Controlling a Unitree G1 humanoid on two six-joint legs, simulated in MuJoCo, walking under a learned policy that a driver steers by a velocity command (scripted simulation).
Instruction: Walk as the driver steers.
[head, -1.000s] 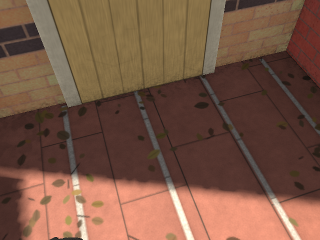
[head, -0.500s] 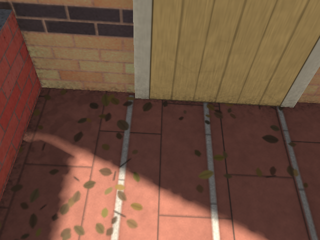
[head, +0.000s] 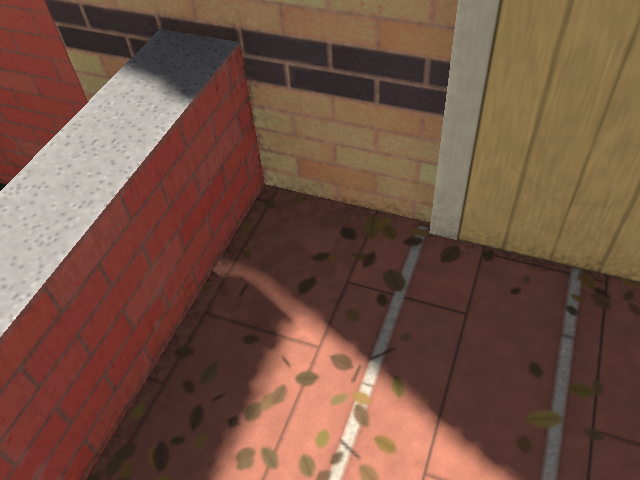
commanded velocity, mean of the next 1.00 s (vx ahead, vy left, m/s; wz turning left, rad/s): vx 0.19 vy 0.00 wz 0.37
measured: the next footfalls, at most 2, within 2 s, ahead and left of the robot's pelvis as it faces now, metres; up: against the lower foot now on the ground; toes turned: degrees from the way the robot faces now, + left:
left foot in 0.24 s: +0.02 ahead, +0.15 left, +0.00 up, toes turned +11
right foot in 0.70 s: +0.17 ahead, -0.05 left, +0.00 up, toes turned +19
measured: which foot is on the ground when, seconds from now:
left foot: up 0.00-0.22, down 0.24-0.72, up 0.74-1.00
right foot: down 0.00-0.24, up 0.26-0.68, down 0.70-1.00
